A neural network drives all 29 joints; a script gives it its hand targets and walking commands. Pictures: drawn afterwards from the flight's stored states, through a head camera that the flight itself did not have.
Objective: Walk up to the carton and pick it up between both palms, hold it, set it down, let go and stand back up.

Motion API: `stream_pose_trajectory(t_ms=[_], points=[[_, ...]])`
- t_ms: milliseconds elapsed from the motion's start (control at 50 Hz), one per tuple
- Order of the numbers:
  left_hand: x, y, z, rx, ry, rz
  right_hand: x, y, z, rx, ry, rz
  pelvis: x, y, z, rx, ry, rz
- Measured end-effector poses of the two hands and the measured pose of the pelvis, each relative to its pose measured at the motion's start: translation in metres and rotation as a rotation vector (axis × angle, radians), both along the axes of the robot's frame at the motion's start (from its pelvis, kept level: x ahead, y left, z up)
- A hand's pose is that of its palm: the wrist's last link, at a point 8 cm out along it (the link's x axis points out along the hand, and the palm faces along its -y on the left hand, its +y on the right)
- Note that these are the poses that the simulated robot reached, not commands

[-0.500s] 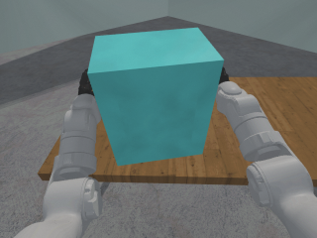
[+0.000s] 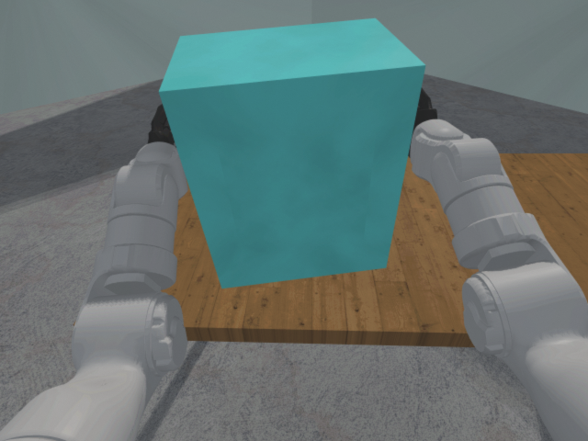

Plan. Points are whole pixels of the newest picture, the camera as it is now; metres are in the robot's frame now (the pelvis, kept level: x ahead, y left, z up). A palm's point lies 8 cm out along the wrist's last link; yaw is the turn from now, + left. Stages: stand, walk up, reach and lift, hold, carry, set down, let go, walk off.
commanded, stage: reach and lift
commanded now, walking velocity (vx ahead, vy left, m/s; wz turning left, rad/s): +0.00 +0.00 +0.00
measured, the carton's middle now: (293, 163) +0.39 +0.03 +0.24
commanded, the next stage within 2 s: hold in 0.54 s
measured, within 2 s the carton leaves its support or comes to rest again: neither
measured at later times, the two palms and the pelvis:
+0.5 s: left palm (159, 145) +0.38 +0.20 +0.28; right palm (424, 123) +0.39 -0.13 +0.30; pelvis +0.00 +0.00 +0.00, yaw +0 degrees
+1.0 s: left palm (154, 126) +0.36 +0.19 +0.31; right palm (442, 104) +0.37 -0.14 +0.33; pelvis -0.01 +0.00 +0.00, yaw +0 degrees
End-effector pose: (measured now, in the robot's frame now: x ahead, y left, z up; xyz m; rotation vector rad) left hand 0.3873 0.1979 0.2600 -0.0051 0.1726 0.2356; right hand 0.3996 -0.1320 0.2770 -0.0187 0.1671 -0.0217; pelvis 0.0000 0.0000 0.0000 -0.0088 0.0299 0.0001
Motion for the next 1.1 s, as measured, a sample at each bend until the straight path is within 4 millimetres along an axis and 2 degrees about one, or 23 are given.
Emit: stream_pose_trajectory(t_ms=[420,720,860,980,1100], points=[[-0.002,0.001,0.013,0.027,0.017,-0.009,-0.002,0.001,0.013,0.013,0.014,-0.003,-0.001,0.001,0.0,-0.001,-0.001,0.0],[-0.018,-0.002,0.025,0.028,0.013,-0.021,-0.02,-0.002,0.029,0.019,0.007,-0.016,-0.01,0.002,0.0,-0.003,-0.014,0.0],[-0.024,-0.003,0.039,0.024,-0.01,-0.023,-0.028,-0.003,0.042,0.02,-0.016,-0.018,-0.014,0.002,0.0,-0.003,-0.02,0.0],[-0.023,-0.006,0.049,0.019,-0.011,-0.032,-0.03,-0.006,0.05,0.035,-0.016,-0.029,-0.014,0.002,0.0,-0.003,-0.02,0.0],[-0.02,-0.007,0.049,0.017,0.003,-0.037,-0.028,-0.008,0.05,0.034,-0.002,-0.033,-0.013,0.002,0.0,-0.003,-0.018,0.0]])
